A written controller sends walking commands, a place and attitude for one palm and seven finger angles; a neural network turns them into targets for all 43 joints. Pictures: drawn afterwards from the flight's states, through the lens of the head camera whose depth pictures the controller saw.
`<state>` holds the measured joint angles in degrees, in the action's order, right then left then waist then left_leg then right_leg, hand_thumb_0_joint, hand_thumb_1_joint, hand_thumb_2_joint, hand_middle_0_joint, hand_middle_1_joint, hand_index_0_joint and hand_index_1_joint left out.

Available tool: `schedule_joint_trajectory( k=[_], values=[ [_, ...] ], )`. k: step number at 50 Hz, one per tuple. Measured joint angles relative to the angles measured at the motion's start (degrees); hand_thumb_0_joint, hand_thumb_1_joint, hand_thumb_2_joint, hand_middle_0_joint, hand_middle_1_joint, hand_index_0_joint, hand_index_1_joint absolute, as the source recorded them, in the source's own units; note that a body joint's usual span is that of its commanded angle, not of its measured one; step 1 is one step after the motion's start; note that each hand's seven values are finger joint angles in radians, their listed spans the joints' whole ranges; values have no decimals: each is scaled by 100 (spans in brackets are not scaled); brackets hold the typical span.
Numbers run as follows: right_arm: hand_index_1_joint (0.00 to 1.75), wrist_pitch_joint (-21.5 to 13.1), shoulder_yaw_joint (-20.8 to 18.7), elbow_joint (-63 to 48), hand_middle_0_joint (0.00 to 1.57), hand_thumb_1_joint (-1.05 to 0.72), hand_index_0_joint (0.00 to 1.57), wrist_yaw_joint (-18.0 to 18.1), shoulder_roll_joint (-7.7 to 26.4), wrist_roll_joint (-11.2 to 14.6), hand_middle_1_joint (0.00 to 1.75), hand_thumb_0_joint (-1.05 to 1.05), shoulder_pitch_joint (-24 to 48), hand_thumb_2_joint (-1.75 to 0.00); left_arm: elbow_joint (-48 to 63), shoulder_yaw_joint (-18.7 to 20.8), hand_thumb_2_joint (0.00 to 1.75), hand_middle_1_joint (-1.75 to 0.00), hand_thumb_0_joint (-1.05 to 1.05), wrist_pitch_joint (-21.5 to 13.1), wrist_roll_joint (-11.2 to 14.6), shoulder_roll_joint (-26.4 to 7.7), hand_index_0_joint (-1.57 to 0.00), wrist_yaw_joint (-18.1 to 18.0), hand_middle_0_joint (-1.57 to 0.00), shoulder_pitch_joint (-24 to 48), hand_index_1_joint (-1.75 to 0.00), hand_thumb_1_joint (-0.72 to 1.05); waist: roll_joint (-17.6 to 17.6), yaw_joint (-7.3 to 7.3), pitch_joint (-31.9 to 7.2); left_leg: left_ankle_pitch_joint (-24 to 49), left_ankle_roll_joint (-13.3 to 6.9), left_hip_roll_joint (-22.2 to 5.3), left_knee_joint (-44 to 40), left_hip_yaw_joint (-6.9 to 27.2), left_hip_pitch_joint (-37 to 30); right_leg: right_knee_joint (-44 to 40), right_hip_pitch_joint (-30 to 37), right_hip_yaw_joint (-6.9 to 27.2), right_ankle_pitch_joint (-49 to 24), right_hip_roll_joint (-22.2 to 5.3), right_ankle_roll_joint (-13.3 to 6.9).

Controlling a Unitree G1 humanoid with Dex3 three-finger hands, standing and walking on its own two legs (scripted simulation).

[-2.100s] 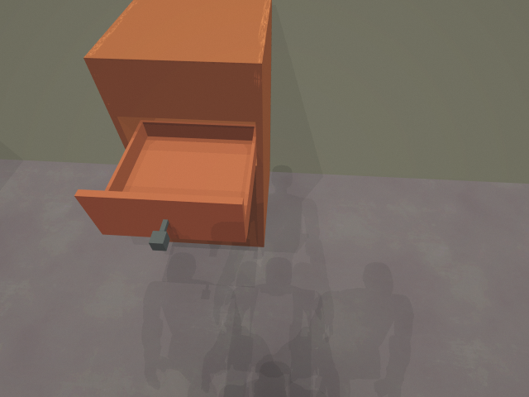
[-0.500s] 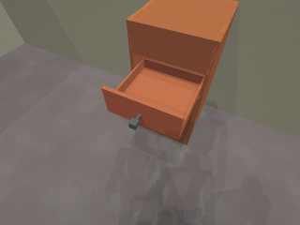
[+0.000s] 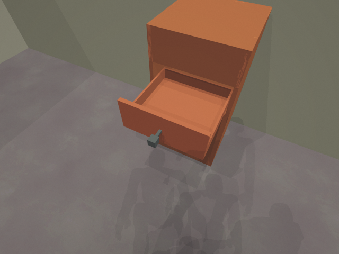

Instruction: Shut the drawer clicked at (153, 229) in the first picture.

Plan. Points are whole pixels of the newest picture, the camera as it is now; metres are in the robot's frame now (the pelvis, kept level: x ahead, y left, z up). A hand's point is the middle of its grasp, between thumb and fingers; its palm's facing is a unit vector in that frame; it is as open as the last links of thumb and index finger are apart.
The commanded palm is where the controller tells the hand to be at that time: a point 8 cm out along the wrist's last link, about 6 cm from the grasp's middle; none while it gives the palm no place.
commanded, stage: turn to face it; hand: left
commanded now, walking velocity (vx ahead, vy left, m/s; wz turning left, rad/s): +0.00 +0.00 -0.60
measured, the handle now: (155, 137) +0.54 +0.09 -0.18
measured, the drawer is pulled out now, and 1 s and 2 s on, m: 0.29 0.29 0.29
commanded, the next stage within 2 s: take the last steps up to it in 0.60 s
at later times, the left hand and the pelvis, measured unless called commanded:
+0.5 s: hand out of the picture +0.07 +0.19 -0.17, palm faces -0.13 -0.95 -0.29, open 7.3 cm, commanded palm none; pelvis -0.02 -0.01 -0.01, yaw -13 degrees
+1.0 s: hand out of the picture +0.13 +0.16 -0.18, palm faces -0.25 -0.94 -0.21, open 7.3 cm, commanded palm none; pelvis +0.01 -0.01 -0.01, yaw -17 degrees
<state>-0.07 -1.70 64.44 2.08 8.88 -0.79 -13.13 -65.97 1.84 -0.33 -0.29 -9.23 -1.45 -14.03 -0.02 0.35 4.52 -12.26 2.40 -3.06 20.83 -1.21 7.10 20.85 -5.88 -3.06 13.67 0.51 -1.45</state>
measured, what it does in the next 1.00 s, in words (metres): steps on the spot, turning right: left foot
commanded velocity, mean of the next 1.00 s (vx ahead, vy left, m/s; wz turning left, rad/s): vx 0.07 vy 0.03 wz -0.28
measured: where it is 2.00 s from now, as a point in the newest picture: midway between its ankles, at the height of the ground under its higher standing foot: outside the picture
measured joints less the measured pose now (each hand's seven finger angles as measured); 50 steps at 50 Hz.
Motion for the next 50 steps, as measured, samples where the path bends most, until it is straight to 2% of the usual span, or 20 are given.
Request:
schedule_joint_trajectory(
  k=[5,12,15,16,18,20,23,26,30,33,35,38,40,41,43,44,45,46,48,50],
  values=[
    [30,73,-71,-163,20,-91,20,30,1,-4,30,0,117,-90,122,127,90,-30,0,134,-14,-21,-20,37,-20,-8,-29,91,-9,63,55,-201,5,-96,368,-209,172,348,-264,213,96,77,-4],
    [30,128,-185,-505,20,-91,20,55,3,-29,30,0,190,-90,472,324,90,-30,0,343,-66,-184,-20,139,-20,128,-29,91,-103,50,146,-487,-13,-185,893,-617,444,1187,-867,612,364,155,-6],
    [30,137,-211,-607,20,-91,20,44,53,-71,30,0,178,-90,677,393,90,-30,0,394,-76,-276,-20,177,-20,273,-29,91,-94,75,227,-597,9,-224,1113,-771,519,1736,-1126,426,713,75,-16],
    [30,151,-219,-630,20,-91,20,39,82,-79,30,0,168,-90,752,410,90,-30,0,388,-81,-296,-20,190,-20,308,-29,91,-61,84,249,-655,34,-258,1228,-799,557,1685,-1103,349,658,53,-28],
    [30,232,-258,-640,20,-91,20,24,181,-45,30,0,215,-90,882,419,90,-30,0,309,-116,-279,-20,183,-20,384,-29,91,124,48,306,-1073,37,-349,1748,-640,799,1660,-1115,245,600,160,-137],
    [30,336,-284,-635,20,-91,20,20,253,-9,30,0,337,-90,990,399,90,-30,0,232,-109,-264,-20,131,-20,428,-29,91,158,48,368,-1597,17,-137,2766,-242,1212,1503,-1087,257,513,194,-225],
    [30,348,-288,-702,20,-91,20,24,308,15,30,1,527,-90,1062,383,90,-30,0,222,-96,-253,-20,58,-20,396,-29,91,69,98,398,-1611,45,97,3652,-31,1588,1091,-975,461,232,231,-273],
    [30,312,-274,-837,20,-91,20,8,308,27,30,1,702,-90,1055,352,90,-30,0,242,-106,-247,-20,45,-20,302,-29,91,-42,109,354,-1457,75,176,3471,1,1616,736,-863,702,1,269,-262],
    [30,240,-241,-1006,20,-91,20,-9,256,56,30,1,884,-90,1043,337,90,-30,0,286,-127,-240,-20,72,-20,245,-29,91,-157,111,310,-1294,42,213,2692,84,1420,502,-786,943,-158,340,-214],
    [30,138,-195,-1098,20,-91,20,0,216,67,30,1,898,-90,1030,342,90,-30,0,312,-104,-232,-21,94,-20,250,-29,91,-203,93,264,-734,-20,219,1499,133,986,609,-838,1062,-117,412,-143],
    [30,32,-162,-1183,20,-91,20,19,283,21,30,0,773,-90,1049,328,90,-30,0,336,-53,-180,-21,125,-20,249,-29,91,0,25,134,-110,-139,29,728,307,755,984,-1063,939,161,575,-67],
    [30,31,-86,-1133,20,-91,20,32,156,-99,30,0,630,-90,1061,351,90,-30,0,351,-51,-292,-21,164,-20,491,-29,91,-195,39,245,-268,-68,104,935,247,778,2173,-1451,735,1236,377,68],
    [30,50,-35,-1071,20,-91,20,11,111,-154,30,0,467,-90,1077,355,90,-30,0,337,-53,-302,-20,195,-20,616,-29,91,-169,38,273,-314,-33,78,837,277,689,2529,-1513,542,1475,266,78],
    [30,60,-19,-1030,20,-91,20,-2,103,-168,30,0,381,-90,1093,341,90,-30,0,311,-53,-289,-20,216,-20,654,-29,91,-114,33,275,-310,-16,47,796,302,650,2446,-1448,433,1491,218,70],
    [30,79,-1,-930,20,-91,20,-32,96,-152,30,0,190,-90,1144,306,90,-30,0,214,-59,-267,-20,259,-20,649,-29,91,-15,29,229,-377,19,-10,877,336,640,1678,-1093,280,1110,149,53],
    [30,97,0,-894,20,-91,20,-57,67,-116,30,0,76,-90,1197,288,90,-30,0,138,-70,-305,-20,271,-20,582,-29,91,-105,39,136,-582,-23,57,1087,275,743,1111,-900,426,943,61,-32],
    [30,124,-15,-834,20,-91,20,-90,80,-93,30,0,37,-90,1184,284,90,-30,0,69,-78,-295,-20,257,-20,561,-29,91,-90,49,137,-955,-52,47,1422,235,854,1025,-906,462,483,64,-67],
    [30,154,-44,-772,20,-91,20,-124,123,-88,30,0,22,-90,1138,263,90,-30,0,41,-86,-249,-20,246,-20,559,-29,91,0,12,197,-1265,-74,24,1784,232,952,1101,-881,426,345,101,-74],
    [30,167,-104,-649,20,-91,20,-165,187,-77,30,1,-19,-90,1051,229,90,-30,0,9,-102,-172,-20,231,-20,475,-29,91,79,-50,254,-1522,-117,64,2310,162,1128,1057,-729,393,351,99,-74],
    [30,144,-141,-570,20,-91,20,-193,203,-61,30,1,-69,-90,951,225,90,-30,0,-3,-103,-143,-20,212,-20,338,-29,91,23,-67,251,-1494,-142,117,2331,10,1186,878,-550,434,363,46,-46]
  ],
)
